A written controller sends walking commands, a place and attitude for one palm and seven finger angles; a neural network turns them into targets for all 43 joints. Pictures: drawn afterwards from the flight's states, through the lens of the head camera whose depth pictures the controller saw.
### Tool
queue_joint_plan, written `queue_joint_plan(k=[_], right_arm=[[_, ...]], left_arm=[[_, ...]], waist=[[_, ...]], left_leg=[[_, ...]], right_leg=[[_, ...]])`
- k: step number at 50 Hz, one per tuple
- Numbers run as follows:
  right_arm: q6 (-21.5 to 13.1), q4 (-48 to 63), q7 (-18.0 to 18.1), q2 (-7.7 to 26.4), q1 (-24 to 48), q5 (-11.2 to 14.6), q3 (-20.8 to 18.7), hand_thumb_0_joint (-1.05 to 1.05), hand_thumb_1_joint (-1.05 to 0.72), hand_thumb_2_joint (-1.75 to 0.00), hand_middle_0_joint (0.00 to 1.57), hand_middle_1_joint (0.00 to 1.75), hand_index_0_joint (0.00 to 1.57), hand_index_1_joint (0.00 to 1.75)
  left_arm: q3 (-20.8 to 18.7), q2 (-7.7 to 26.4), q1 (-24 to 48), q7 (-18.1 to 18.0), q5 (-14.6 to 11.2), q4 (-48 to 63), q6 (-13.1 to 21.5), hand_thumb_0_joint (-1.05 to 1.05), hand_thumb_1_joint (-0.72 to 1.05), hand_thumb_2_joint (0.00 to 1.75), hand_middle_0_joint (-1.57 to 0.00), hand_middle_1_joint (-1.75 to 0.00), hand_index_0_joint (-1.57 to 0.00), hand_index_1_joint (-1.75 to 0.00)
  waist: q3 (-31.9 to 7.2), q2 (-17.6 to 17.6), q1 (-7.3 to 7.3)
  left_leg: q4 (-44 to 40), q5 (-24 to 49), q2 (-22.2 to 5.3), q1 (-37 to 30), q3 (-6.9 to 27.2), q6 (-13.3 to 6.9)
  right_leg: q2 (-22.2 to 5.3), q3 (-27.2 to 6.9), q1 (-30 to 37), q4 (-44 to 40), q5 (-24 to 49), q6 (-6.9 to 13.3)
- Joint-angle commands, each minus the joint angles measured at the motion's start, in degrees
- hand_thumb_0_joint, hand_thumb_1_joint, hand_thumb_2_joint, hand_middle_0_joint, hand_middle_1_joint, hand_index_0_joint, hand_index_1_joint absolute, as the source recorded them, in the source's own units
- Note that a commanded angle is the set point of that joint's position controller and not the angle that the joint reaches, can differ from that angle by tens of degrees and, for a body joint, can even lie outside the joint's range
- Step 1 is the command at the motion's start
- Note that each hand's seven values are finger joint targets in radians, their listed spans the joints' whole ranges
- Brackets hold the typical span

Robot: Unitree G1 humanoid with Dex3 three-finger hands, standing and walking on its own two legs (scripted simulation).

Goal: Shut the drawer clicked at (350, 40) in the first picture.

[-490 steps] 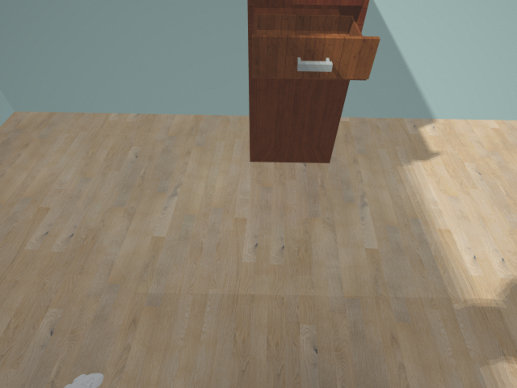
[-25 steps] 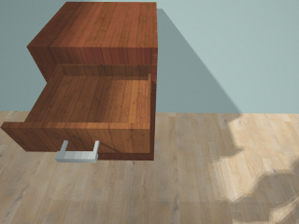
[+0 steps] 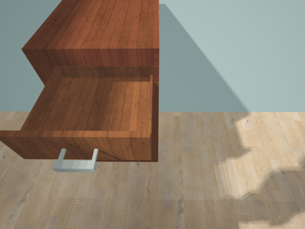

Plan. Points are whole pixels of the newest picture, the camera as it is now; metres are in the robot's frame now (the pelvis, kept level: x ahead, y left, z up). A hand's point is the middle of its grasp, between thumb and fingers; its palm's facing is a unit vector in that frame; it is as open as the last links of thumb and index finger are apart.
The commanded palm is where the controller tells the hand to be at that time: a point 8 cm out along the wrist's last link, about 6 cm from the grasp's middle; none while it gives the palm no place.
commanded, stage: come to a stop and stand still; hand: left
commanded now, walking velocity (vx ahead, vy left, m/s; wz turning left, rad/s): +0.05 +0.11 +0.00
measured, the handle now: (77, 159) +0.29 +0.24 -0.02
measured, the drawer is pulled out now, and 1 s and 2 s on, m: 0.30 0.30 0.29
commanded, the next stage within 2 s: look again from close up in 1.02 s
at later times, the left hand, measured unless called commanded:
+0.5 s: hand out of the picture -0.02 +0.17 -0.18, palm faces +0.02 -0.98 -0.17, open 7.4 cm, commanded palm none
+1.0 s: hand out of the picture +0.03 +0.21 -0.18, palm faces +0.02 -0.98 -0.21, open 7.4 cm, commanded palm none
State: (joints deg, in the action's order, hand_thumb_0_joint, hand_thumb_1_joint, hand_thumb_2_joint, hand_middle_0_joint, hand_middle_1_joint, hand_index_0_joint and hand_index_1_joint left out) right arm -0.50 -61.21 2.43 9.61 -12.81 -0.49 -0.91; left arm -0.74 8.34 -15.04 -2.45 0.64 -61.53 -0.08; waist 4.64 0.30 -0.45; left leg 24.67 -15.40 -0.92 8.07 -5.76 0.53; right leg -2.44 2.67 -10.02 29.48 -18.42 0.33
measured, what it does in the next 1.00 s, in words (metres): stands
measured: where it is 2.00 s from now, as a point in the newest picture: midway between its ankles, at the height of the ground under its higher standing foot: outside the picture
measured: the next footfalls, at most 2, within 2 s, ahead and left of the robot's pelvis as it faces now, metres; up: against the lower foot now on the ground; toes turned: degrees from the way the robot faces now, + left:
none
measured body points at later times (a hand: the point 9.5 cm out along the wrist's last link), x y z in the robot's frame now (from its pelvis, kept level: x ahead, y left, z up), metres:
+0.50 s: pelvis +0.00 +0.01 -0.01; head +0.02 +0.01 +0.44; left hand -0.02 +0.23 -0.17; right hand -0.03 -0.21 -0.17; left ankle -0.02 +0.12 -0.74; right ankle -0.03 -0.11 -0.74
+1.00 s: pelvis +0.01 +0.04 +0.00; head +0.03 +0.03 +0.45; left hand +0.03 +0.26 -0.16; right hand +0.02 -0.19 -0.16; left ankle -0.02 +0.12 -0.74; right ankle -0.03 -0.11 -0.74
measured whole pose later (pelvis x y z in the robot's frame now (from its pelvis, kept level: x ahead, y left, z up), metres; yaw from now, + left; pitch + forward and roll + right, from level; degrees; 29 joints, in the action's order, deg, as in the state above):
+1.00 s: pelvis +0.01 +0.04 +0.00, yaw +0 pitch -1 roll +1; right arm -1.2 -63.1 1.5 9.6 -15.2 -0.9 0.5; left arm -0.1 9.0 -15.1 -2.2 0.5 -61.5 0.1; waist 2.5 0.3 0.0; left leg 27.7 -18.1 1.3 8.8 -5.5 -2.4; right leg -4.3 1.7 -8.8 29.2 -19.3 -2.5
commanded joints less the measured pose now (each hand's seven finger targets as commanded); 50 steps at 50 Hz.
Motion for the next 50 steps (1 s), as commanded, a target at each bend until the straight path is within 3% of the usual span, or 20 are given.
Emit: queue_joint_plan(k=[1,5,9,12,15,17,18,19,20,22,23,25,26,27,29,31,34,36,43,50], right_arm=[[0.4,2.1,-0.4,4.3,-4.2,0.1,-0.4,0.0,-0.9,-0.9,0.2,0.3,0.2,0.3],[1.2,1.7,-1.0,3.8,-4.4,-0.2,0.1,0.0,-0.9,-0.9,0.2,0.3,0.2,0.3],[1.3,0.7,-1.6,4.0,-6.2,-0.7,0.4,0.0,-0.9,-0.9,0.2,0.3,0.2,0.3],[0.9,0.0,-1.7,3.7,-8.2,-0.9,0.5,0.0,-0.9,-0.9,0.2,0.3,0.2,0.3],[0.1,-0.7,-1.5,3.3,-10.1,-0.7,0.9,0.0,-0.9,-0.9,0.2,0.3,0.2,0.3],[-0.7,-1.3,-1.2,3.3,-10.5,-0.5,1.3,0.0,-0.9,-0.9,0.2,0.3,0.2,0.3],[-1.4,2.9,-1.6,5.4,0.0,-0.1,0.9,0.0,-0.9,-0.9,0.2,0.3,0.2,0.3],[-0.6,5.1,-1.9,2.3,-4.9,0.0,0.8,0.0,-0.9,-0.9,0.2,0.3,0.2,0.3],[-0.1,4.6,-2.1,2.5,-6.5,-0.3,0.7,0.0,-0.9,-0.9,0.2,0.3,0.2,0.3],[-0.8,3.0,-2.0,2.2,-10.5,-0.3,0.9,0.0,-0.9,-0.9,0.2,0.3,0.2,0.3],[-1.3,2.2,-1.8,3.5,-11.4,-0.4,0.9,0.0,-0.9,-0.9,0.2,0.3,0.2,0.3],[-1.6,2.0,-1.3,4.9,-10.1,-0.4,0.9,0.0,-0.9,-0.9,0.2,0.3,0.2,0.3],[-1.5,2.1,-1.0,5.4,-9.5,-0.3,1.0,0.0,-0.9,-0.9,0.2,0.3,0.2,0.3],[-1.4,2.2,-0.9,5.4,-9.0,-0.3,1.0,0.0,-0.9,-0.9,0.2,0.3,0.2,0.3],[-1.3,2.2,-0.9,5.2,-8.5,-0.2,0.9,0.0,-0.9,-0.9,0.2,0.3,0.2,0.3],[-1.2,1.8,-0.9,5.2,-8.8,-0.3,0.8,0.0,-0.9,-0.9,0.2,0.3,0.2,0.3],[-1.2,1.3,-0.9,5.5,-7.9,-0.2,0.8,0.0,-0.9,-0.9,0.2,0.3,0.2,0.3],[-1.3,0.9,-0.9,5.7,-7.8,-0.3,0.7,0.0,-0.9,-0.9,0.2,0.3,0.2,0.3],[-1.6,0.4,-0.6,6.3,-7.0,-0.2,0.6,0.0,-0.9,-0.9,0.2,0.3,0.2,0.3],[-1.2,-0.3,-0.6,6.0,-5.8,-0.1,0.5,0.0,-0.9,-0.9,0.2,0.3,0.2,0.3]], left_arm=[[-0.8,6.8,-4.7,-0.5,0.2,2.7,0.6,0.0,0.9,0.9,-0.2,-0.3,-0.2,-0.3],[-0.8,8.0,-3.2,-0.2,0.3,2.9,0.6,0.0,0.9,0.9,-0.2,-0.3,-0.2,-0.3],[-1.1,8.6,-3.4,0.3,0.5,3.0,0.6,0.0,0.9,0.9,-0.2,-0.3,-0.2,-0.3],[-1.3,8.3,-3.4,0.5,0.5,3.3,0.4,0.0,0.9,0.9,-0.2,-0.3,-0.2,-0.3],[-1.0,6.7,-4.1,0.7,0.5,3.1,0.6,0.0,0.9,0.9,-0.2,-0.3,-0.2,-0.3],[-0.6,5.5,-5.4,0.7,0.3,2.3,1.0,0.0,0.9,0.9,-0.2,-0.3,-0.2,-0.3],[-0.4,7.5,-11.4,-1.6,0.6,-1.8,3.3,0.0,0.9,0.9,-0.2,-0.3,-0.2,-0.3],[-0.8,10.7,-8.4,-1.2,0.4,1.3,3.8,0.0,0.9,0.9,-0.2,-0.3,-0.2,-0.3],[-1.4,11.6,-5.8,-0.8,0.6,2.7,4.2,0.0,0.9,0.9,-0.2,-0.3,-0.2,-0.3],[-0.9,9.1,-3.0,-0.5,0.1,3.5,3.5,0.0,0.9,0.9,-0.2,-0.3,-0.2,-0.3],[-0.6,7.6,-3.5,-0.3,-0.2,3.2,3.0,0.0,0.9,0.9,-0.2,-0.3,-0.2,-0.3],[-0.1,5.6,-5.2,-0.5,0.1,2.4,1.8,0.0,0.9,0.9,-0.2,-0.3,-0.2,-0.3],[0.2,5.0,-5.8,-0.4,0.0,1.9,1.5,0.0,0.9,0.9,-0.2,-0.3,-0.2,-0.3],[0.3,4.7,-6.1,-0.4,0.1,1.6,1.4,0.0,0.9,0.9,-0.2,-0.3,-0.2,-0.3],[0.3,4.6,-6.0,-0.3,0.0,1.5,1.2,0.0,0.9,0.9,-0.2,-0.3,-0.2,-0.3],[0.2,4.8,-5.3,-0.2,0.0,1.8,0.9,0.0,0.9,0.9,-0.2,-0.3,-0.2,-0.3],[0.2,5.0,-5.2,-0.2,0.0,2.1,0.8,0.0,0.9,0.9,-0.2,-0.3,-0.2,-0.3],[0.1,5.0,-5.1,-0.2,-0.1,2.2,0.6,0.0,0.9,0.9,-0.2,-0.3,-0.2,-0.3],[-0.2,6.1,-4.9,-0.3,-0.1,2.0,0.7,0.0,0.9,0.9,-0.2,-0.3,-0.2,-0.3],[-0.2,6.6,-4.4,-0.3,-0.1,1.6,0.6,0.0,0.9,0.9,-0.2,-0.3,-0.2,-0.3]], waist=[[-4.5,-1.7,0.05],[-0.3,-4.9,0.26],[2.8,-5.8,0.15],[4.2,-3.4,0.47],[3.9,-0.9,0.52],[1.9,1.1,0.08],[3.3,-4.7,-3.64],[-2.7,-6.3,0.92],[-6.5,-5.4,1.36],[-7.8,-1.4,3.18],[-6.4,3.5,2.55],[-2.8,9.1,0.71],[-1.7,7.9,0.18],[0.0,4.1,-0.03],[0.9,1.1,0.31],[1.4,2.3,0.47],[0.9,0.3,0.34],[0.7,1.9,0.19],[-3.5,0.6,0.15],[-2.2,-0.9,0.37]], left_leg=[[-1.1,15.5,-5.2,-1.7,3.7,-1.0],[-2.2,2.6,-3.3,0.8,3.1,-0.4],[-1.0,-2.1,-2.1,2.5,2.5,-0.7],[-1.5,-2.6,-2.2,2.5,2.8,-1.0],[-3.8,0.5,-3.5,2.1,4.1,-1.7],[-3.8,7.4,-4.6,1.8,5.1,-2.2],[11.4,7.8,-5.3,9.9,3.5,-0.2],[12.7,-8.4,-3.1,10.8,3.7,-0.7],[12.1,-8.9,-2.9,9.5,3.0,-0.7],[4.3,-0.2,-2.0,3.1,3.5,-1.1],[2.6,8.2,-4.2,3.0,5.8,-1.9],[0.6,18.3,-7.7,6.5,9.3,-3.9],[-0.1,18.0,-7.9,7.2,9.9,-4.6],[0.1,16.0,-7.3,8.1,9.6,-4.6],[-0.1,10.6,-5.7,7.7,8.6,-3.9],[-1.7,10.1,-5.8,7.6,9.1,-3.8],[-2.6,9.5,-5.6,6.1,8.7,-3.9],[-3.7,11.6,-5.8,5.6,9.2,-3.9],[-1.3,23.5,-5.5,0.0,7.2,-3.7],[-1.7,20.2,-5.0,0.1,6.5,-3.3]], right_leg=[[-6.7,-6.2,0.0,-4.4,24.9,2.7],[-7.8,-8.2,-3.3,-10.5,8.7,3.4],[-7.7,-9.6,-6.5,-15.1,-8.5,4.4],[-6.5,-8.4,-8.6,-14.2,-12.0,4.4],[-4.3,-5.6,-7.5,-10.5,-5.8,3.6],[-3.5,-3.9,-4.5,-7.6,3.3,2.9],[-8.1,-9.6,-2.2,-8.9,36.3,0.7],[-13.2,-12.6,1.6,-9.8,32.9,3.9],[-14.2,-12.9,3.5,-7.9,33.1,6.5],[-9.0,-7.1,-0.1,-3.8,21.4,5.8],[-5.3,-4.4,-0.9,-0.4,17.7,4.0],[-1.8,-1.1,-0.5,0.7,6.6,1.9],[-1.1,-0.5,-0.1,0.2,3.8,1.7],[-1.4,-0.7,-0.5,-0.8,4.3,1.7],[-2.2,-2.0,-1.3,-2.1,5.9,1.9],[-2.0,-1.7,-1.5,-1.7,5.4,1.6],[-2.4,-1.8,-1.5,-2.2,6.3,1.1],[-2.3,-1.6,-1.2,-1.8,6.7,0.9],[-3.4,-1.8,0.7,-1.5,14.5,0.5],[-3.7,-2.6,0.7,-2.8,16.7,0.6]])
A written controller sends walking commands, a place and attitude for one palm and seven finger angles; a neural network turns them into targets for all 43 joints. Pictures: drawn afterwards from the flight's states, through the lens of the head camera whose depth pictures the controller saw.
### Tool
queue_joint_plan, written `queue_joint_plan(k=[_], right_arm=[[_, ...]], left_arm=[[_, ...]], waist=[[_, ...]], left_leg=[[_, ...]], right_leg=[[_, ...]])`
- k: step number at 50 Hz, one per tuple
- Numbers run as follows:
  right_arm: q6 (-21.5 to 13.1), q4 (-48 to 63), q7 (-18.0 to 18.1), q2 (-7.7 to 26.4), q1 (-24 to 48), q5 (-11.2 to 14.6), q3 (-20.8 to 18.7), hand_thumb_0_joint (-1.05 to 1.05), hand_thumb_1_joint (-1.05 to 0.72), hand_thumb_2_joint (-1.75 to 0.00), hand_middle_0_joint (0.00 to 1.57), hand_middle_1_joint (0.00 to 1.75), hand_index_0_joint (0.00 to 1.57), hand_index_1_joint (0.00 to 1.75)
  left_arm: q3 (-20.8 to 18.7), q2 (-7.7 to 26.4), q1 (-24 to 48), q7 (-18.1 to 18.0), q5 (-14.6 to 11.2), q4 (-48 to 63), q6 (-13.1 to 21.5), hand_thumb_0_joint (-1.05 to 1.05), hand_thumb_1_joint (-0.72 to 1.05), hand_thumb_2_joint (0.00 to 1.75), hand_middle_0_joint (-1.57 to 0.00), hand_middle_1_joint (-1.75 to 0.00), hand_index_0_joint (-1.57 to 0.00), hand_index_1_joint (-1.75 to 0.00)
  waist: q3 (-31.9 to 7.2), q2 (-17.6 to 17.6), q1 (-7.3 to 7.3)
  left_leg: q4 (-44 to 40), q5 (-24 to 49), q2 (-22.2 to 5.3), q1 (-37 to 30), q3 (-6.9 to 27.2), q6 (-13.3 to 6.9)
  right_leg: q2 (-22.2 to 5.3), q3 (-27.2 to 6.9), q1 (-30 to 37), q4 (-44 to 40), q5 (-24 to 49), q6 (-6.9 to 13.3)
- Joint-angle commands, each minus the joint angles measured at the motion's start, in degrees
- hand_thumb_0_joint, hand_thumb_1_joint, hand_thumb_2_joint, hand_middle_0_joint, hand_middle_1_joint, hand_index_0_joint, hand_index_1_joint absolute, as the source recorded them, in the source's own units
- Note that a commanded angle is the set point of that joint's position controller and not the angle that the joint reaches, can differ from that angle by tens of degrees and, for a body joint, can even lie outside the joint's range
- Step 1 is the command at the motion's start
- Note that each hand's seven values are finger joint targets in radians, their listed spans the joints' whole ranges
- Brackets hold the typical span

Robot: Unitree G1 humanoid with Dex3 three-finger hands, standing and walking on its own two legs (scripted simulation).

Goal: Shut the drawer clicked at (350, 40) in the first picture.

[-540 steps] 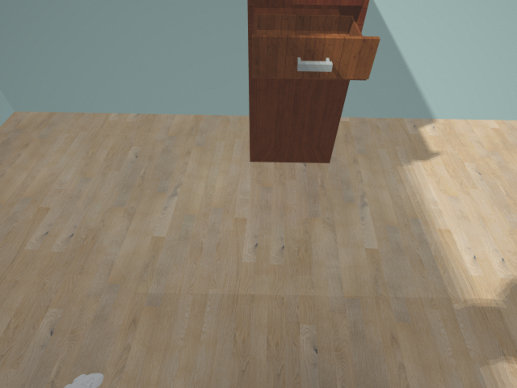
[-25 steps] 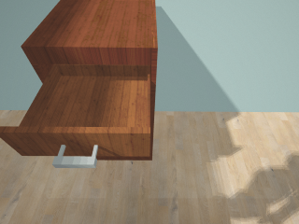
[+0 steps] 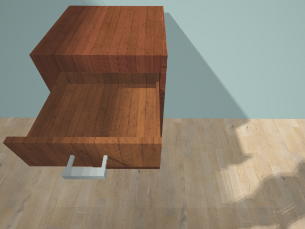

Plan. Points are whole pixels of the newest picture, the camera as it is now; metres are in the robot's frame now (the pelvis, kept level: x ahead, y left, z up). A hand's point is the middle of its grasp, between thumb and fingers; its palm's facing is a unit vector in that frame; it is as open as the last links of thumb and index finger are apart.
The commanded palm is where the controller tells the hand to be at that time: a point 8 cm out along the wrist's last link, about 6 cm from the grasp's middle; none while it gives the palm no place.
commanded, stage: come to a stop and stand still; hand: left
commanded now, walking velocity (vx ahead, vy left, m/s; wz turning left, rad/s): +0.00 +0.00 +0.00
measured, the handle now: (86, 165) +0.28 +0.21 -0.01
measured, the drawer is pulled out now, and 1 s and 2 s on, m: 0.30 0.29 0.29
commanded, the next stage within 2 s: look again from close up in 0.02 s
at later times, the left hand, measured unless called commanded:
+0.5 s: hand out of the picture -0.02 +0.14 -0.17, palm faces +0.03 -0.98 -0.19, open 7.4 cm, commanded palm none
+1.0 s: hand (98, 221) +0.15 +0.14 -0.02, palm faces +0.22 -0.97 -0.06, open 6.9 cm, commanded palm +0.08 +0.19 -0.04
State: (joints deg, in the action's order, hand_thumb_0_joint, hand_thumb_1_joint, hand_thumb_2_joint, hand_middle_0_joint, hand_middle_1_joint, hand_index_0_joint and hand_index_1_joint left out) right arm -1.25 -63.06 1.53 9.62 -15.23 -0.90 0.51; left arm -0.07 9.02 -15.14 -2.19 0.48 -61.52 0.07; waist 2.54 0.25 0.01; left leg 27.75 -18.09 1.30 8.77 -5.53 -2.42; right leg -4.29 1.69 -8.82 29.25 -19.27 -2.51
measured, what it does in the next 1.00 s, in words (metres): shifts its weight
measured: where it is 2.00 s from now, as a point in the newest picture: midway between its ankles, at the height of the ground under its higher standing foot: outside the picture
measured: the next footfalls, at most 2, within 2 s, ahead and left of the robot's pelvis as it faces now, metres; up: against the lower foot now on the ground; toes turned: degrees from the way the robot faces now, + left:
none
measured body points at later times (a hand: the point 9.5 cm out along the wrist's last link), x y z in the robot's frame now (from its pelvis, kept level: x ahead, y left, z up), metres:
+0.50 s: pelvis -0.01 -0.02 +0.00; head +0.01 -0.03 +0.45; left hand -0.02 +0.19 -0.15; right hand -0.01 -0.24 -0.16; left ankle -0.03 +0.09 -0.74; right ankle -0.04 -0.14 -0.74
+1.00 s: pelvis -0.04 -0.04 -0.02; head -0.03 -0.05 +0.43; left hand +0.13 +0.19 -0.01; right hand +0.12 -0.30 -0.11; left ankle -0.03 +0.09 -0.74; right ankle -0.04 -0.14 -0.74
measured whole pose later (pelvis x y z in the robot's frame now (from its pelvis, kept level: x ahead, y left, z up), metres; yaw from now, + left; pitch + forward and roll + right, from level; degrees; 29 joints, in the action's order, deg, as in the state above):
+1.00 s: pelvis -0.04 -0.04 -0.02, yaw +2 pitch +6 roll +1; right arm -17.2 -41.5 2.4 14.7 -13.6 0.3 -3.3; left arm -4.2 7.2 -26.2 0.4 -9.9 -7.6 15.8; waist -5.7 1.1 1.4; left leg 42.1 -20.0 -1.1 28.2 -2.8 0.4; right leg -2.8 4.1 -27.6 44.2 -22.7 0.7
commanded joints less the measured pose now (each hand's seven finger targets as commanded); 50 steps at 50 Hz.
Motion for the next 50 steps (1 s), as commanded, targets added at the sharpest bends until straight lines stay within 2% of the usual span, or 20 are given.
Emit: queue_joint_plan(k=[1,8,17,24,32,36,37,38,39,40,41,42,43,44,45,46,47,48,49,50], right_arm=[[-0.5,1.5,0.3,6.1,-3.1,0.3,-0.9,0.0,-0.9,-0.9,0.2,0.3,0.2,0.3],[-0.4,0.9,0.2,5.9,-2.8,0.4,-0.6,0.0,-0.9,-0.9,0.2,0.3,0.2,0.3],[-0.3,0.1,0.1,5.2,-2.6,0.5,-0.4,0.0,-0.9,-0.9,0.2,0.3,0.2,0.3],[-0.3,-0.6,0.1,4.4,-3.5,0.5,-0.3,0.0,-0.9,-0.9,0.2,0.3,0.2,0.3],[-0.3,-1.2,0.2,3.5,-4.2,0.6,-0.3,0.0,-0.9,-0.9,0.2,0.3,0.2,0.3],[-0.4,-1.3,0.3,3.4,-4.7,0.6,-0.3,0.0,-0.9,-0.9,0.2,0.3,0.2,0.3],[-0.9,3.2,-0.2,5.4,1.9,0.9,-1.0,0.0,-0.9,-0.9,0.2,0.3,0.2,0.3],[-9.3,22.7,2.3,15.5,-0.7,3.2,-2.1,0.0,-0.9,-0.9,0.2,0.3,0.2,0.3],[-14.2,19.5,3.9,10.0,3.8,2.3,-1.4,0.0,-0.9,-0.9,0.2,0.3,0.2,0.3],[-16.2,19.9,3.6,8.1,4.1,4.2,-2.7,0.0,-0.9,-0.9,0.2,0.3,0.2,0.3],[-17.0,18.4,3.2,8.9,1.2,4.2,-2.2,0.0,-0.9,-0.9,0.2,0.3,0.2,0.3],[-18.2,21.6,3.3,10.6,3.2,3.9,-3.0,0.0,-0.9,-0.9,0.2,0.3,0.2,0.3],[-19.0,23.0,3.3,11.9,3.0,2.8,-3.7,0.0,-0.9,-0.9,0.2,0.3,0.2,0.3],[-19.4,24.9,3.3,11.8,3.1,1.9,-4.1,0.0,-0.9,-0.9,0.2,0.3,0.2,0.3],[-19.8,27.3,2.6,11.4,4.2,1.7,-4.5,0.0,-0.9,-0.9,0.2,0.3,0.2,0.3],[-19.7,28.9,1.9,10.8,4.7,1.1,-4.8,0.0,-0.9,-0.9,0.2,0.3,0.2,0.3],[-19.5,30.6,1.1,10.6,6.3,1.2,-5.3,0.0,-0.9,-0.9,0.2,0.3,0.2,0.3],[-19.1,31.8,0.4,10.5,7.2,1.2,-5.6,0.0,-0.9,-0.9,0.2,0.3,0.2,0.3],[-19.0,33.1,-0.3,10.5,7.9,1.2,-5.8,0.0,-0.9,-0.9,0.2,0.3,0.2,0.3],[-19.0,34.8,-0.9,10.5,7.6,1.2,-6.0,0.0,-0.9,-0.9,0.2,0.3,0.2,0.3]], left_arm=[[-0.9,5.9,-4.4,-0.6,0.1,1.6,0.5,0.0,0.9,0.9,-0.2,-0.3,-0.2,-0.3],[-0.8,6.1,-4.6,-0.5,0.1,1.1,0.6,0.0,0.9,0.9,-0.2,-0.3,-0.2,-0.3],[-0.4,5.7,-5.5,-0.3,0.2,0.2,0.8,0.0,0.9,0.9,-0.2,-0.3,-0.2,-0.3],[-0.4,5.4,-6.5,-0.3,0.2,-0.1,1.2,0.0,0.9,0.9,-0.2,-0.3,-0.2,-0.3],[-0.3,4.8,-7.1,-0.3,0.2,-0.4,1.2,0.0,0.9,0.9,-0.2,-0.3,-0.2,-0.3],[-0.4,4.5,-7.5,-0.3,0.2,-0.4,1.2,0.0,0.9,0.9,-0.2,-0.3,-0.2,-0.3],[-0.6,6.4,-10.4,-2.3,0.9,-2.6,2.7,0.0,0.9,0.9,-0.2,-0.3,-0.2,-0.3],[-3.3,16.0,31.7,-1.5,-11.2,86.5,14.8,0.0,0.9,0.9,-0.22,-0.32,-0.22,-0.32],[-4.5,12.5,8.1,-4.7,-6.0,71.5,11.7,0.0,0.9,0.9,-0.24,-0.34,-0.24,-0.34],[2.0,1.2,-7.2,-7.1,-7.4,62.1,3.1,0.0,0.9,0.9,-0.26,-0.37,-0.26,-0.37],[6.8,-5.3,-7.3,-5.8,-8.0,63.1,1.6,0.0,0.9,0.9,-0.28,-0.39,-0.28,-0.39],[5.4,-2.4,-4.7,-5.1,-8.9,68.3,3.7,0.0,0.9,0.9,-0.3,-0.41,-0.3,-0.41],[3.0,0.2,-5.4,-4.4,-8.2,68.5,6.1,0.0,0.9,0.9,-0.32,-0.43,-0.32,-0.43],[1.9,-0.7,-7.9,-3.2,-8.2,65.8,8.9,0.0,0.9,0.9,-0.34,-0.45,-0.34,-0.45],[1.9,-2.6,-14.1,-1.2,-8.3,62.8,11.7,0.0,0.9,0.9,-0.36,-0.47,-0.36,-0.47],[0.9,-3.4,-19.2,1.3,-8.8,59.9,15.2,0.0,0.9,0.9,-0.38,-0.5,-0.38,-0.5],[-0.8,-3.6,-23.9,4.5,-10.1,56.9,19.1,0.0,0.9,0.9,-0.4,-0.52,-0.4,-0.52],[-2.6,-3.0,-25.6,7.8,-11.5,56.3,23.5,0.0,0.9,0.9,-0.42,-0.54,-0.42,-0.54],[-4.7,-1.1,-24.3,10.5,-12.1,57.6,27.7,0.0,0.9,0.9,-0.44,-0.56,-0.44,-0.56],[-7.1,2.2,-21.5,12.4,-12.1,63.5,32.0,0.0,0.9,0.9,-0.46,-0.58,-0.46,-0.58]], waist=[[-0.2,-0.6,-0.24],[0.2,0.2,-0.17],[1.8,-0.9,-0.3],[0.5,-1.3,-0.3],[2.1,-0.8,-0.38],[1.2,-0.7,-0.42],[3.9,-4.6,-2.2],[-24.8,8.9,5.29],[-25.6,16.6,-0.71],[-14.1,12.6,1.16],[-8.9,7.3,1.87],[-4.8,2.6,2.55],[-5.6,-3.0,3.84],[-4.4,-10.1,4.0],[-4.2,-10.1,1.77],[-5.8,-13.0,-0.08],[-5.2,-14.9,-1.86],[-5.6,-15.0,-2.75],[-8.2,-13.7,-3.27],[-11.7,-5.5,-4.24]], left_leg=[[-4.7,22.5,-7.1,-0.8,6.2,-0.3],[-5.8,19.6,-7.1,-0.9,5.9,-0.1],[-6.8,14.5,-7.0,-0.4,5.6,0.1],[-6.5,14.5,-6.9,-0.5,5.4,0.4],[-6.7,13.5,-7.0,0.4,5.4,0.6],[-6.5,14.4,-7.0,0.2,5.4,0.6],[6.5,16.3,-7.8,6.5,3.9,2.7],[-2.2,22.5,-2.0,-8.8,4.2,0.6],[-2.9,31.1,-4.1,-12.1,4.3,0.7],[-3.1,30.9,-5.3,-4.1,5.6,1.9],[-1.6,24.6,-4.5,-0.8,5.6,1.4],[0.3,17.9,-3.6,2.8,6.7,1.1],[2.6,13.1,-2.6,5.4,6.7,0.7],[4.9,10.0,-2.1,9.2,6.8,0.7],[6.7,8.2,-1.5,11.8,6.1,1.1],[8.9,6.7,-1.2,15.5,5.6,1.8],[11.3,4.8,-1.1,20.3,5.2,2.3],[13.8,3.3,-0.8,24.5,4.8,2.7],[16.5,2.5,-0.6,27.9,4.5,2.9],[18.6,3.5,-0.4,28.0,3.9,2.8]], right_leg=[[-2.2,-1.6,-0.6,-2.9,17.9,3.4],[-2.1,-2.3,-0.8,-4.3,16.9,3.6],[-2.4,-2.9,-1.9,-6.6,15.3,3.7],[-2.5,-3.3,-1.1,-7.0,16.8,4.1],[-2.3,-3.1,-1.9,-7.7,15.2,4.1],[-2.2,-3.0,-1.4,-7.6,15.9,4.2],[-5.9,-6.9,-3.2,-7.7,41.5,2.9],[-0.1,-1.8,2.9,-1.3,32.5,4.3],[2.8,-0.4,0.3,1.5,19.0,5.2],[2.9,3.3,-6.6,1.7,9.1,4.1],[3.1,4.1,-8.4,0.7,10.8,3.6],[3.0,4.5,-10.7,0.1,11.0,3.3],[3.3,4.8,-13.8,0.3,8.9,3.2],[3.7,5.4,-17.4,1.5,5.9,2.8],[3.6,5.1,-19.1,3.0,3.5,3.1],[4.0,5.2,-20.6,5.7,1.9,3.1],[4.0,4.9,-22.4,8.6,0.8,3.3],[3.8,4.0,-23.4,11.2,0.6,3.4],[3.7,3.0,-23.9,14.1,0.8,3.6],[3.2,1.4,-23.5,16.8,2.9,4.2]])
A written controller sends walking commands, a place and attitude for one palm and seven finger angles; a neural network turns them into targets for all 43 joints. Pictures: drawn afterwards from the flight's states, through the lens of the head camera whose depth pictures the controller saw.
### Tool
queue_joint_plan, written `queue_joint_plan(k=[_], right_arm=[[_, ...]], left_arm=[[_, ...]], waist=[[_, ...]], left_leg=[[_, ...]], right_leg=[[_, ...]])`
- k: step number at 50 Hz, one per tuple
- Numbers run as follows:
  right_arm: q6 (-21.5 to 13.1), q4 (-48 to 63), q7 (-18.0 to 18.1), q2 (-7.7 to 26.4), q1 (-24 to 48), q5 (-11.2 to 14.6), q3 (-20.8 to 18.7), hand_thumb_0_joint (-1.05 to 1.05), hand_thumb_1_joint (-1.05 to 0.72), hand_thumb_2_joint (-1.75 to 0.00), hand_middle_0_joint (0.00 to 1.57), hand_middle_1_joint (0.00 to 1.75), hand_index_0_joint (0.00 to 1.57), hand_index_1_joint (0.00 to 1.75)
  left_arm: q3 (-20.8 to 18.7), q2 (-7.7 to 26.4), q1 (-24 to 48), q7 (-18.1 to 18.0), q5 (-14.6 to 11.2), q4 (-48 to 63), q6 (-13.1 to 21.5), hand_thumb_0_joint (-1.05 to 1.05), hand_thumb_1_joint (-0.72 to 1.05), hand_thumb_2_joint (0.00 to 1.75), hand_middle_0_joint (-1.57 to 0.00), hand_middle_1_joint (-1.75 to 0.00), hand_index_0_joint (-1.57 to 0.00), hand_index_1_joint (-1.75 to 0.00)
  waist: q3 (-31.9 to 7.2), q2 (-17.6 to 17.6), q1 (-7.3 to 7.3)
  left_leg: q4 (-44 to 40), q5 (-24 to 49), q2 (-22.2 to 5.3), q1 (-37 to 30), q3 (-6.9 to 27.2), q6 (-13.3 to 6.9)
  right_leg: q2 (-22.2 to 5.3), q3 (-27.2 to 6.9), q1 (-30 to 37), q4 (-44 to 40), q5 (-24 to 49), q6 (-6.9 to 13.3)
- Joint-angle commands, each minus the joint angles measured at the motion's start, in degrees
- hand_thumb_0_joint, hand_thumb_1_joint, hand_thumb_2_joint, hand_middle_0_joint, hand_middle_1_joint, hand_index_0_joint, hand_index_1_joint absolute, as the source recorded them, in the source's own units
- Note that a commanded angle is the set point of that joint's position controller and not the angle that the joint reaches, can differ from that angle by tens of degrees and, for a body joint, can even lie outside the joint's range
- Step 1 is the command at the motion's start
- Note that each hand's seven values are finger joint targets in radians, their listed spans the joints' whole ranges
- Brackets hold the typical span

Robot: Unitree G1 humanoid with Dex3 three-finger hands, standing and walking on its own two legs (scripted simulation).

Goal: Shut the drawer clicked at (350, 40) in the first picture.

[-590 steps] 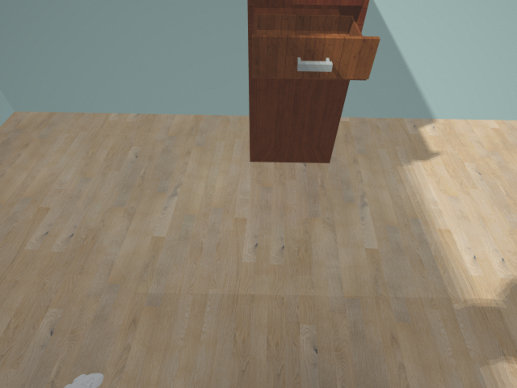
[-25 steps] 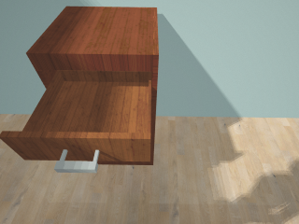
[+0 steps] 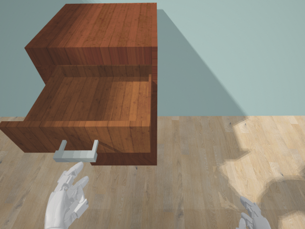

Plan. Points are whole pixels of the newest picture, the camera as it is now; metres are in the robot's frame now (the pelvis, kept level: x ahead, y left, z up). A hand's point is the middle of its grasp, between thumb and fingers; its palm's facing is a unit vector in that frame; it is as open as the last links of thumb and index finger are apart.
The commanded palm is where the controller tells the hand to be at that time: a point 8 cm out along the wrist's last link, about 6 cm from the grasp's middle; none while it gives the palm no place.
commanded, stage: raise the hand and make a fist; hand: left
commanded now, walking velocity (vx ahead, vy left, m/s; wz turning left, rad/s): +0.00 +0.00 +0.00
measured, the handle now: (77, 149) +0.34 +0.23 +0.01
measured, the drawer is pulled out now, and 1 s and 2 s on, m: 0.29 0.29 0.29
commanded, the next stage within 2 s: bring the fist close to the handle in 1.64 s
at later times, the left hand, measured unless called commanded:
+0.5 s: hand (75, 212) +0.17 +0.18 +0.03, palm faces +0.02 -1.00 -0.05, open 4.2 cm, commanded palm +0.12 +0.24 +0.04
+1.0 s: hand (63, 210) +0.16 +0.19 +0.08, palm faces +0.06 -1.00 -0.07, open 3.1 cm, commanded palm +0.11 +0.24 +0.09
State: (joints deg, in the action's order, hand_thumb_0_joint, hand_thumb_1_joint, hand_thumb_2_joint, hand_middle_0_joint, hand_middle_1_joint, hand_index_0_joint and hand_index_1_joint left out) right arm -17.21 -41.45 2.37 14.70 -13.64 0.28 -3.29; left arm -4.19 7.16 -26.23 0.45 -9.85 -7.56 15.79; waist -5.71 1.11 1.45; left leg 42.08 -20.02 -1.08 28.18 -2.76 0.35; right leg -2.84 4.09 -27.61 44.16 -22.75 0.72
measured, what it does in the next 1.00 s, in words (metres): stands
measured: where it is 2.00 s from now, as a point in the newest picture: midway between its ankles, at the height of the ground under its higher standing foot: outside the picture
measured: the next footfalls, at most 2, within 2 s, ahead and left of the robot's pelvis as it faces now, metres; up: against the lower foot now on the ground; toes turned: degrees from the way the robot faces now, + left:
none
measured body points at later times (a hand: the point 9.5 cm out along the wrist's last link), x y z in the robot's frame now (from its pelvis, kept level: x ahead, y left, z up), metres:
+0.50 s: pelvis -0.02 -0.01 -0.03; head +0.01 -0.01 +0.42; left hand +0.16 +0.23 +0.03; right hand +0.15 -0.22 -0.12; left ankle +0.01 +0.12 -0.71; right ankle +0.00 -0.11 -0.71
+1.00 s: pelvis +0.00 +0.01 -0.02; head +0.01 +0.01 +0.43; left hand +0.15 +0.24 +0.08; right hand +0.22 -0.19 -0.06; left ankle +0.01 +0.12 -0.71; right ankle +0.00 -0.11 -0.71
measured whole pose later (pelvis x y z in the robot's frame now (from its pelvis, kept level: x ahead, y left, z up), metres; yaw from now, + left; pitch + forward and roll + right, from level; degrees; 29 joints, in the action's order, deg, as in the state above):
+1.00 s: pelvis +0.00 +0.01 -0.02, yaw +1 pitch +6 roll -2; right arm -15.2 -29.5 2.2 11.2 -11.7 2.1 0.8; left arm -6.5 11.6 -39.1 11.6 -13.3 21.3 14.9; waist -6.3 2.2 -2.1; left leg 52.4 -25.5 -1.8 33.4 -0.1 -0.4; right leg -2.2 6.2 -29.8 49.9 -26.3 0.1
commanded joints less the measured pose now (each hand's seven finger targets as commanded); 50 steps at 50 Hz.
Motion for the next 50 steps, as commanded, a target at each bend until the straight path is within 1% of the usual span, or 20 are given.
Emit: queue_joint_plan(k=[1,2,4,6,10,13,15,16,20,22,25,27,32,35,37,40,41,43,45,50], right_arm=[[-3.1,15.0,-2.0,5.3,6.5,-0.4,-2.4,0.0,-0.9,-0.9,0.2,0.3,0.2,0.3],[-3.1,15.6,-2.1,4.7,6.2,-0.6,-2.4,0.0,-0.9,-0.9,0.2,0.3,0.2,0.3],[-2.2,17.0,-1.8,4.3,6.6,-0.3,-2.4,0.0,-0.9,-0.9,0.2,0.3,0.2,0.3],[-1.0,18.7,-1.1,4.9,7.0,0.7,-1.8,0.0,-0.9,-0.9,0.2,0.3,0.2,0.3],[0.2,20.4,1.1,5.4,5.4,1.9,-0.6,0.0,-0.9,-0.9,0.2,0.3,0.2,0.3],[0.0,20.7,2.0,5.1,4.7,2.1,0.2,0.0,-0.9,-0.9,0.2,0.3,0.2,0.3],[0.0,19.6,2.5,5.0,5.3,2.0,0.4,0.0,-0.9,-0.9,0.2,0.3,0.2,0.3],[-0.1,19.8,2.4,4.6,5.1,2.0,0.6,0.0,-0.9,-0.9,0.2,0.3,0.2,0.3],[-0.2,18.5,2.2,3.8,7.5,1.8,0.5,0.0,-0.9,-0.9,0.2,0.3,0.2,0.3],[-0.7,19.2,1.9,3.7,7.1,1.9,0.8,0.0,-0.9,-0.9,0.2,0.3,0.2,0.3],[-1.2,18.4,1.8,3.9,7.2,1.8,0.6,0.0,-0.9,-0.9,0.2,0.3,0.2,0.3],[-1.7,18.7,1.7,3.9,6.0,1.9,0.4,0.0,-0.9,-0.9,0.2,0.3,0.2,0.3],[-3.2,18.7,0.9,4.3,5.0,1.8,0.0,0.0,-0.9,-0.9,0.2,0.3,0.2,0.3],[-2.8,18.3,0.8,4.4,5.4,1.9,-0.1,0.0,-0.9,-0.9,0.2,0.3,0.2,0.3],[-2.4,19.5,0.6,4.3,5.3,2.0,0.0,0.0,-0.9,-0.9,0.2,0.3,0.2,0.3],[-1.6,19.4,0.7,4.2,5.6,2.2,0.2,0.0,-0.9,-0.9,0.2,0.3,0.2,0.3],[-1.4,20.2,0.5,3.9,5.1,2.2,0.4,0.0,-0.9,-0.9,0.2,0.3,0.2,0.3],[-1.3,20.4,0.4,3.8,5.2,2.4,0.5,0.0,-0.9,-0.9,0.2,0.3,0.2,0.3],[-1.0,20.7,0.4,4.0,5.9,2.2,1.1,0.0,-0.9,-0.9,0.2,0.3,0.2,0.3],[-0.9,20.9,0.7,3.8,6.1,2.3,1.7,0.0,-0.9,-0.9,0.2,0.3,0.2,0.3]], left_arm=[[-4.4,7.2,-5.9,11.3,-1.6,16.4,20.2,0.0,0.9,0.9,-0.48,-0.6,-0.48,-0.6],[-5.9,9.3,-4.2,12.4,-1.3,18.5,23.2,0.0,0.9,0.9,-0.5,-0.62,-0.5,-0.62],[-7.6,9.5,-3.8,13.4,-2.4,19.8,25.6,0.0,0.9,0.9,-0.54,-0.67,-0.54,-0.67],[-6.6,8.6,-0.7,13.9,-3.9,21.2,22.8,0.0,0.9,0.9,-0.58,-0.71,-0.58,-0.71],[-6.1,11.0,5.2,15.5,-5.7,25.2,14.9,0.0,0.9,0.9,-0.66,-0.8,-0.66,-0.8],[-5.1,10.9,4.5,16.8,-5.9,28.0,10.3,0.0,0.9,0.9,-0.72,-0.86,-0.72,-0.86],[-8.4,13.3,3.7,16.7,-6.1,25.2,7.6,0.0,0.9,0.9,-0.76,-0.91,-0.76,-0.91],[-8.1,12.2,2.4,16.8,-6.4,26.1,6.9,0.0,0.9,0.9,-0.78,-0.93,-0.78,-0.93],[-11.7,12.5,-4.4,15.2,-6.8,21.5,4.2,0.0,0.9,0.9,-0.86,-1.01,-0.86,-1.01],[-9.4,10.8,-4.3,14.9,-6.7,25.3,4.6,0.0,0.9,0.9,-0.9,-1.06,-0.9,-1.06],[-11.2,12.6,-5.7,13.0,-6.2,26.0,5.6,0.0,0.9,0.9,-0.96,-1.12,-0.96,-1.12],[-9.6,11.2,-6.0,12.7,-6.3,28.6,6.6,0.0,0.9,0.9,-1.0,-1.17,-1.0,-1.17],[-6.2,9.0,-10.5,11.8,-5.3,34.0,8.4,0.0,0.9,0.9,-1.1,-1.27,-1.1,-1.27],[-7.5,10.6,-11.2,10.6,-4.6,34.6,7.8,0.0,0.9,0.9,-1.16,-1.34,-1.16,-1.34],[-6.0,9.2,-12.7,10.5,-4.5,36.2,7.0,0.0,0.9,0.9,-1.2,-1.38,-1.2,-1.38],[-7.9,11.0,-13.6,9.9,-4.1,37.3,5.8,0.0,0.9,0.9,-1.26,-1.45,-1.26,-1.45],[-6.0,9.1,-14.9,10.1,-4.1,38.9,5.4,0.0,0.9,0.9,-1.28,-1.47,-1.28,-1.47],[-6.5,9.6,-14.6,10.3,-4.4,39.5,4.4,0.0,0.9,0.9,-1.32,-1.51,-1.32,-1.51],[-4.9,8.8,-13.4,10.4,-4.2,41.0,3.6,0.0,0.9,0.9,-1.36,-1.56,-1.36,-1.56],[-6.6,10.6,-13.3,11.0,-4.2,41.9,1.2,0.0,0.9,0.9,-1.4,-1.6,-1.4,-1.6]], waist=[[-8.9,0.0,-5.41],[-10.8,2.6,-4.83],[-10.8,1.8,-3.75],[-7.0,2.4,-1.94],[-6.8,0.4,0.74],[-9.4,2.2,0.0],[-9.4,-0.3,-0.5],[-10.2,-0.1,-0.96],[-6.9,-3.4,-2.81],[-6.5,-0.4,-2.61],[-5.6,-3.5,-2.59],[-6.2,-1.4,-2.44],[-9.2,1.8,-2.5],[-7.0,0.0,-2.29],[-6.5,1.4,-2.46],[-5.9,1.7,-2.98],[-6.8,3.3,-3.03],[-6.3,1.5,-2.82],[-5.0,1.5,-2.38],[-4.6,1.3,-2.7]], left_leg=[[6.5,6.1,2.1,8.0,0.5,-0.2],[8.8,6.8,1.8,8.3,0.7,-0.5],[12.3,5.2,1.5,11.2,1.2,-1.0],[13.1,-0.4,1.5,13.6,1.4,-1.4],[14.3,-5.1,1.2,14.7,2.2,-2.2],[12.8,-2.0,0.9,11.8,3.0,-2.4],[12.5,0.1,0.7,11.6,3.6,-2.3],[11.6,1.5,0.7,10.6,3.7,-2.2],[8.7,2.5,0.8,10.7,4.2,-1.8],[7.2,1.5,0.9,9.2,3.9,-1.7],[6.2,0.6,0.7,9.0,4.2,-1.8],[5.5,0.6,0.9,7.9,3.9,-1.7],[4.3,5.6,0.7,3.2,4.0,-1.9],[3.7,5.6,0.5,3.4,4.4,-1.8],[2.9,5.4,0.5,2.6,4.2,-1.7],[2.3,7.2,0.4,1.5,4.3,-1.7],[2.1,8.0,0.4,0.3,4.1,-1.7],[1.8,9.4,0.2,-0.1,4.3,-1.5],[1.4,8.9,0.1,-0.5,4.7,-1.7],[0.5,8.8,0.1,-1.8,4.8,-1.7]], right_leg=[[1.5,-2.2,-5.2,4.1,6.5,1.3],[1.8,-2.8,-7.2,6.2,6.7,1.6],[2.0,-3.7,-10.1,7.7,5.2,1.4],[1.8,-5.5,-12.8,5.3,-2.3,1.1],[1.4,-8.7,-11.9,-0.2,-11.7,0.2],[1.7,-7.7,-8.7,-0.8,-7.6,0.1],[1.9,-7.1,-7.1,-0.9,-4.5,-0.1],[1.9,-6.3,-6.1,-0.7,-2.2,-0.2],[1.8,-4.6,-4.1,-1.5,-1.0,-0.5],[1.7,-3.8,-4.7,-1.7,-2.7,-0.4],[1.9,-3.4,-4.8,-2.5,-5.2,-0.4],[1.9,-3.0,-4.8,-2.3,-5.2,-0.2],[2.6,0.0,-3.7,0.5,4.2,0.1],[2.7,0.7,-3.6,0.4,4.9,0.1],[2.9,1.0,-3.7,0.3,5.1,0.1],[3.0,1.2,-2.1,-0.1,7.3,0.3],[3.1,1.5,-2.0,0.1,8.2,0.3],[3.2,1.9,-1.2,-0.1,9.9,0.2],[3.2,2.0,-1.5,-0.7,9.7,0.1],[3.3,1.8,0.0,-2.1,10.3,0.1]])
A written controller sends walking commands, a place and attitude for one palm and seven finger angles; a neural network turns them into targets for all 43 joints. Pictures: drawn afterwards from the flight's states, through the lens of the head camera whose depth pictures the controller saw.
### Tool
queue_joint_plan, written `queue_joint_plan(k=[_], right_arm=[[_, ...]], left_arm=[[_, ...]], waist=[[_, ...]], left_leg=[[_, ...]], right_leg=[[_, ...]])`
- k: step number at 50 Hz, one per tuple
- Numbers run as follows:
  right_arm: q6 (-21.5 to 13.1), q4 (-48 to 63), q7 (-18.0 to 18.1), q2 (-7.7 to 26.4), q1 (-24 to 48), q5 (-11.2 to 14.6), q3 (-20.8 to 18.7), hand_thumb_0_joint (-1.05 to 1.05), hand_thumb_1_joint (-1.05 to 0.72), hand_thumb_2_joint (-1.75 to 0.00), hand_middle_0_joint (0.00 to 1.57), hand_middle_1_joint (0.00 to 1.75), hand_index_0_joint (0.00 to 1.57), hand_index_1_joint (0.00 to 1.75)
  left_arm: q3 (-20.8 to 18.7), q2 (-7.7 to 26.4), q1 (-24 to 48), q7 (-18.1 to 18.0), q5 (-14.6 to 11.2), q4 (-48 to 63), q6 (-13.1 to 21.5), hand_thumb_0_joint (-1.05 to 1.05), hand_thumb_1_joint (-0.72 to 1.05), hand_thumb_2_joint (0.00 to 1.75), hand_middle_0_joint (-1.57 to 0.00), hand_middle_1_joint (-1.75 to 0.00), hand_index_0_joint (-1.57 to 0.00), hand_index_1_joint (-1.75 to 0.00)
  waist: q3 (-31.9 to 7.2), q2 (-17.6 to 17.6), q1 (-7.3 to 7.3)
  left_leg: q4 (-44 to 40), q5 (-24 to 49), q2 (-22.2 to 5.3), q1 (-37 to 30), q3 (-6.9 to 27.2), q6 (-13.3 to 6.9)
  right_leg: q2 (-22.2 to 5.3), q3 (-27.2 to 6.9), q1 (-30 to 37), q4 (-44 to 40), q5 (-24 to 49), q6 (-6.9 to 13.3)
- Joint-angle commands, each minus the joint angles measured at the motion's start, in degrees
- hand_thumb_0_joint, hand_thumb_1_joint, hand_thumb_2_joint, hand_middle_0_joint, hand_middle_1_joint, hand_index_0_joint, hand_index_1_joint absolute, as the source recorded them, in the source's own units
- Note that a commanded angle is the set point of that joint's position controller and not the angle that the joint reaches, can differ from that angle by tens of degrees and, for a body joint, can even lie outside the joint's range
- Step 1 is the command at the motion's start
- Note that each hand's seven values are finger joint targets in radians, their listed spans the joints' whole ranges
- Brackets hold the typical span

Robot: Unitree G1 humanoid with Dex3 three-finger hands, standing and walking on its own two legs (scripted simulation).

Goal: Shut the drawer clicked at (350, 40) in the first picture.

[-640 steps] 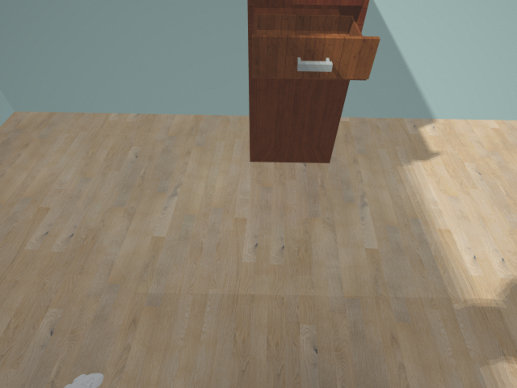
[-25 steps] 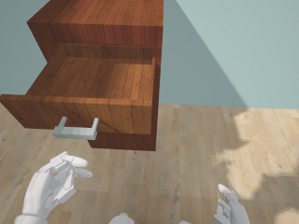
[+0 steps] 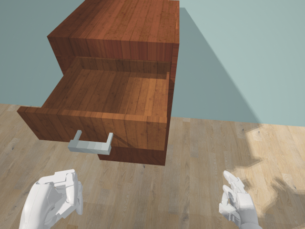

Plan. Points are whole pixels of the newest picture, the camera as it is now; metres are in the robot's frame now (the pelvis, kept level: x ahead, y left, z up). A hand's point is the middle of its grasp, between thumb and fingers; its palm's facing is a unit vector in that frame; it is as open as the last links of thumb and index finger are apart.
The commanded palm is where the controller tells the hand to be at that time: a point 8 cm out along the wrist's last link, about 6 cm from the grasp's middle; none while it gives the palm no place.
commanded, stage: raise the hand and make a fist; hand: left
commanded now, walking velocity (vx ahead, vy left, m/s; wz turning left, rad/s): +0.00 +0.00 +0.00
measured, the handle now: (92, 140) +0.34 +0.21 +0.03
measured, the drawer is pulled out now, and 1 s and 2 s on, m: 0.29 0.29 0.29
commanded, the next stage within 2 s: bring the fist close to the handle in 0.64 s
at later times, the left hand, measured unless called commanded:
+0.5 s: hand (68, 196) +0.16 +0.18 +0.12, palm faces +0.04 -0.99 -0.10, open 3.3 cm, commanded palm +0.11 +0.24 +0.13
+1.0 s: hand (70, 199) +0.16 +0.18 +0.10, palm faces +0.04 -1.00 -0.07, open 3.3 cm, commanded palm +0.12 +0.24 +0.10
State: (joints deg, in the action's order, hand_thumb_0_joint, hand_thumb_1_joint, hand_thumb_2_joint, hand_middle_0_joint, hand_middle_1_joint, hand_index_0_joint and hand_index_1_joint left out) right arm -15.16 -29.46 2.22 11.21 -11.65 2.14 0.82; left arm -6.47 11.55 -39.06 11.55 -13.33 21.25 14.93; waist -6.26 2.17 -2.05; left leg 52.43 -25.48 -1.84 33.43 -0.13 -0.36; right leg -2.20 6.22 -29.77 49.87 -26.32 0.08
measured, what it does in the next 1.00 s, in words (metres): stands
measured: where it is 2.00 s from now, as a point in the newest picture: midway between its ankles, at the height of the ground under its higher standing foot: outside the picture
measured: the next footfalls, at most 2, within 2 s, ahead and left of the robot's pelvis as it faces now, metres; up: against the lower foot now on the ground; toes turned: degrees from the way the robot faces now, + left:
none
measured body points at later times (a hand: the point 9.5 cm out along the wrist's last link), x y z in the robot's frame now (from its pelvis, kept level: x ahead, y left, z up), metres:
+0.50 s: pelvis +0.01 -0.02 +0.02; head +0.00 -0.03 +0.47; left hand +0.15 +0.23 +0.13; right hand +0.20 -0.24 -0.04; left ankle +0.01 +0.11 -0.69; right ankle -0.01 -0.12 -0.69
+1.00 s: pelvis -0.01 -0.02 +0.02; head -0.01 -0.03 +0.47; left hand +0.15 +0.24 +0.11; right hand +0.19 -0.24 -0.04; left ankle +0.01 +0.11 -0.69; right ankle -0.01 -0.12 -0.69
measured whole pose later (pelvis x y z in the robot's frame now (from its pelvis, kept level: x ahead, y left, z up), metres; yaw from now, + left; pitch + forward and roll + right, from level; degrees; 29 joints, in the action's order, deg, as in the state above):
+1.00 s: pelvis -0.01 -0.02 +0.02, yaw +0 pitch +3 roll -1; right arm -21.8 -35.4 4.0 13.0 -12.5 2.5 1.4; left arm -12.3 12.6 -32.2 17.9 -16.9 11.0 14.0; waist -4.1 2.7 -2.3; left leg 45.1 -21.5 -2.5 26.6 0.2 0.9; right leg -1.1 6.6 -23.4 43.2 -22.9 1.3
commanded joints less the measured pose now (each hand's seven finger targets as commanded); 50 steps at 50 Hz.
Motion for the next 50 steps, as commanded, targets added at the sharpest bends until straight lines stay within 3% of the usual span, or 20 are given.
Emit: queue_joint_plan(k=[1,6,10,12,15,16,19,25,28,29,31,36,38,41,43,45,50], right_arm=[[-2.8,9.0,0.9,7.1,3.6,0.7,-2.4,0.0,-0.9,-0.9,0.2,0.3,0.2,0.3],[-3.6,8.8,1.4,7.1,4.2,1.0,-1.7,0.0,-0.9,-0.9,0.2,0.3,0.2,0.3],[-4.8,7.9,1.9,7.2,5.4,1.3,-1.2,0.0,-0.9,-0.9,0.2,0.3,0.2,0.3],[-5.4,8.0,2.0,7.0,5.1,1.5,-1.2,0.0,-0.9,-0.9,0.2,0.3,0.2,0.3],[-6.2,6.8,2.2,7.4,5.9,1.7,-1.1,0.0,-0.9,-0.9,0.2,0.3,0.2,0.3],[-6.5,6.8,2.3,7.4,5.4,1.7,-1.2,0.0,-0.9,-0.9,0.2,0.3,0.2,0.3],[-7.7,7.0,2.0,7.5,5.4,1.6,-1.5,0.0,-0.9,-0.9,0.2,0.3,0.2,0.3],[-8.8,5.7,2.0,7.3,5.6,1.6,-1.9,0.0,-0.9,-0.9,0.2,0.3,0.2,0.3],[-9.4,5.6,2.1,7.4,5.4,1.7,-1.9,0.0,-0.9,-0.9,0.2,0.3,0.2,0.3],[-9.5,5.4,2.2,7.5,5.4,1.8,-2.0,0.0,-0.9,-0.9,0.2,0.3,0.2,0.3],[-9.7,5.0,2.5,7.7,5.7,1.9,-1.9,0.0,-0.9,-0.9,0.2,0.3,0.2,0.3],[-10.8,4.3,2.9,7.9,5.7,1.8,-1.8,0.0,-0.9,-0.9,0.2,0.3,0.2,0.3],[-11.2,4.3,2.8,8.0,5.7,1.7,-1.7,0.0,-0.9,-0.9,0.2,0.3,0.2,0.3],[-10.8,3.5,2.7,8.1,5.7,1.5,-1.8,0.0,-0.9,-0.9,0.2,0.3,0.2,0.3],[-10.5,3.6,2.8,8.5,5.6,1.3,-1.8,0.0,-0.9,-0.9,0.2,0.3,0.2,0.3],[-10.4,3.4,2.6,8.5,5.6,0.9,-1.8,0.0,-0.9,-0.9,0.2,0.3,0.2,0.3],[-9.3,3.1,2.1,8.3,5.2,0.4,-2.3,0.0,-0.9,-0.9,0.2,0.3,0.2,0.3]], left_arm=[[-4.8,5.8,-1.4,0.1,-1.0,12.8,1.6,0.0,0.9,0.9,-1.4,-1.6,-1.4,-1.6],[-5.5,6.6,1.5,1.1,-1.9,14.4,0.1,0.0,0.9,0.9,-1.4,-1.6,-1.4,-1.6],[-9.0,9.2,2.8,1.5,-3.1,13.6,-1.1,0.0,0.9,0.9,-1.4,-1.6,-1.4,-1.6],[-9.4,8.9,1.5,2.1,-3.8,13.7,-1.6,0.0,0.9,0.9,-1.4,-1.6,-1.4,-1.6],[-9.6,8.4,2.3,3.3,-4.7,9.9,-2.5,0.0,0.9,0.9,-1.4,-1.6,-1.4,-1.6],[-9.8,8.1,1.3,3.6,-5.1,9.5,-2.5,0.0,0.9,0.9,-1.4,-1.6,-1.4,-1.6],[-10.2,8.8,0.1,4.4,-5.2,11.3,-1.8,0.0,0.9,0.9,-1.4,-1.6,-1.4,-1.6],[-13.6,10.8,0.0,4.1,-5.8,9.7,0.6,0.0,0.9,0.9,-1.4,-1.6,-1.4,-1.6],[-13.0,10.0,-0.1,4.9,-6.2,9.2,1.5,0.0,0.9,0.9,-1.4,-1.6,-1.4,-1.6],[-13.3,10.1,0.1,5.3,-6.5,8.3,1.6,0.0,0.9,0.9,-1.4,-1.6,-1.4,-1.6],[-13.4,10.4,1.6,6.1,-6.8,6.9,1.6,0.0,0.9,0.9,-1.4,-1.6,-1.4,-1.6],[-13.9,11.1,4.4,6.9,-6.9,6.2,1.7,0.0,0.9,0.9,-1.4,-1.6,-1.4,-1.6],[-12.3,9.8,4.3,7.3,-6.7,5.7,1.6,0.0,0.9,0.9,-1.4,-1.6,-1.4,-1.6],[-12.1,9.2,5.2,7.0,-6.3,1.9,1.2,0.0,0.9,0.9,-1.4,-1.6,-1.4,-1.6],[-11.3,9.2,8.3,6.9,-5.8,2.0,1.5,0.0,0.9,0.9,-1.4,-1.6,-1.4,-1.6],[-11.0,9.2,9.1,6.2,-5.0,2.6,2.2,0.0,0.9,0.9,-1.4,-1.6,-1.4,-1.6],[-11.5,9.2,9.0,5.2,-4.3,0.7,4.0,0.0,0.9,0.9,-1.4,-1.6,-1.4,-1.6]], waist=[[-4.2,0.0,0.56],[-3.3,0.3,0.65],[-2.2,1.1,-0.09],[-3.0,0.0,-0.35],[-0.8,-0.5,-0.25],[-0.7,-1.6,-0.33],[-2.9,-0.5,-0.86],[-1.2,-0.6,-1.29],[-1.5,0.2,-0.95],[-1.1,-1.7,-0.81],[0.5,-0.7,-0.58],[-0.1,-1.4,-0.5],[0.1,-0.2,-0.37],[1.4,-2.6,-0.18],[1.8,-2.0,0.32],[0.6,0.2,0.21],[-1.9,-1.5,0.22]], left_leg=[[-10.2,14.3,0.9,-7.3,2.0,-0.9],[-11.5,13.4,1.0,-8.7,2.0,-0.8],[-12.8,12.5,1.1,-9.2,2.1,-0.7],[-13.4,13.6,1.2,-10.3,1.8,-0.7],[-13.7,13.4,1.4,-9.9,1.6,-0.6],[-13.8,13.9,1.5,-9.8,1.5,-0.6],[-13.7,16.2,1.8,-11.0,1.0,-0.7],[-13.4,15.7,1.9,-10.4,0.7,-0.5],[-13.3,15.3,2.0,-10.8,0.4,-0.5],[-13.2,15.0,2.0,-10.5,0.6,-0.5],[-13.3,13.6,2.0,-10.0,0.5,-0.5],[-13.6,12.6,2.0,-10.7,0.8,-0.7],[-13.8,13.2,2.1,-11.2,0.7,-0.7],[-13.8,12.1,2.1,-9.8,0.9,-0.7],[-13.8,10.8,2.2,-9.3,0.8,-0.7],[-13.7,11.1,2.3,-9.7,0.8,-0.7],[-12.6,12.6,2.2,-8.7,0.7,-0.7]], right_leg=[[2.7,-0.3,2.6,-8.2,14.0,0.8],[2.7,-0.5,4.0,-10.0,13.7,0.7],[2.7,-1.1,5.8,-11.9,12.8,1.0],[2.7,-1.1,7.0,-12.7,14.3,0.9],[2.7,-1.8,7.4,-14.1,14.3,0.8],[2.7,-1.8,7.6,-14.3,15.0,0.7],[2.4,-2.2,9.1,-14.0,18.2,0.6],[2.4,-3.5,9.3,-15.2,17.3,0.7],[2.1,-4.0,9.0,-15.5,16.9,0.5],[2.1,-4.4,8.7,-16.0,16.6,0.3],[2.1,-5.0,8.2,-16.9,14.4,0.4],[2.0,-5.6,8.3,-17.9,11.7,0.4],[2.0,-5.1,8.1,-17.5,13.0,0.4],[2.2,-5.0,7.1,-17.6,11.4,0.3],[2.0,-5.2,6.1,-17.6,9.0,0.2],[2.1,-4.5,6.2,-16.7,9.2,0.5],[2.1,-3.9,6.2,-14.6,11.7,0.5]])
